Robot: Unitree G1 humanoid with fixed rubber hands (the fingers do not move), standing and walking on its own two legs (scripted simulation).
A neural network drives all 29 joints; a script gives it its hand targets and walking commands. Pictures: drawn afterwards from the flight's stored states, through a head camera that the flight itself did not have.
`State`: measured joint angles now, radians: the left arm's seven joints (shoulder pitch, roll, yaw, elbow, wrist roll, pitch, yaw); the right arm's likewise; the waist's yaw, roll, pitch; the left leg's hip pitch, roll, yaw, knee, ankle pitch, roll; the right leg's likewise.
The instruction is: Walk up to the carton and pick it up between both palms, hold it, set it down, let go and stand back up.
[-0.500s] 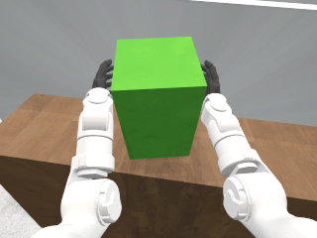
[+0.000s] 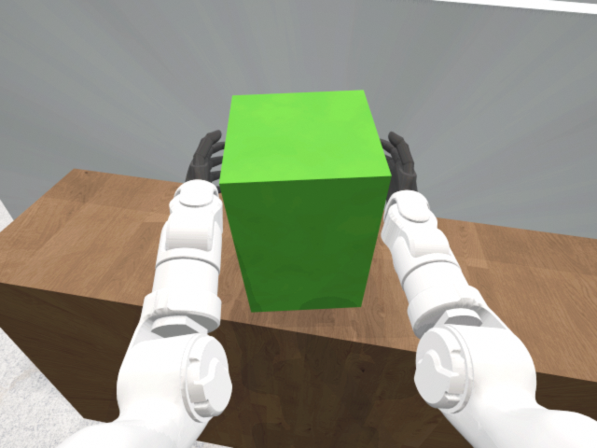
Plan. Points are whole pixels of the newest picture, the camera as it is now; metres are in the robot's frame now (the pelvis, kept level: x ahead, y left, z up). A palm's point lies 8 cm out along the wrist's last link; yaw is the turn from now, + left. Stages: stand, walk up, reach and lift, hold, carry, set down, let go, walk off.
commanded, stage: set down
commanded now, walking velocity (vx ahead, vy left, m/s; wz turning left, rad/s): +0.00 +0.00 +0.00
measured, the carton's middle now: (302, 210) +0.42 -0.02 +0.14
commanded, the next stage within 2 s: none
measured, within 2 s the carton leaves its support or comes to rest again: rests again in 1.70 s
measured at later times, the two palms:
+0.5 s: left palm (210, 203) +0.42 +0.11 +0.15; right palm (395, 204) +0.40 -0.16 +0.16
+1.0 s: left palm (214, 214) +0.42 +0.11 +0.13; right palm (393, 216) +0.40 -0.16 +0.13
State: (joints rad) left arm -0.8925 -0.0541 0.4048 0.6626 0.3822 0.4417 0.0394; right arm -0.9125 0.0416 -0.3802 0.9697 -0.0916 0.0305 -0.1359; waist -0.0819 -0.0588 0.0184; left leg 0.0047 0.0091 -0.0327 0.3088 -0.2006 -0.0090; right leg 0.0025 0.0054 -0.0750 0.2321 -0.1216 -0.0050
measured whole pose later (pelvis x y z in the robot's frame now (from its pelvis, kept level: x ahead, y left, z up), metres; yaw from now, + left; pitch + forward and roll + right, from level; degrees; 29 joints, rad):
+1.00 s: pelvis +0.01 +0.00 +0.00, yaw -2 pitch +0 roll -1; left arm -0.84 -0.10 0.48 0.79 0.38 0.26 0.06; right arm -0.85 0.08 -0.52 0.98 -0.26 -0.04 -0.08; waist -0.05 -0.03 -0.03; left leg -0.10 0.01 0.00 0.31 -0.21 -0.01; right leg -0.12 0.01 -0.05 0.25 -0.13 0.00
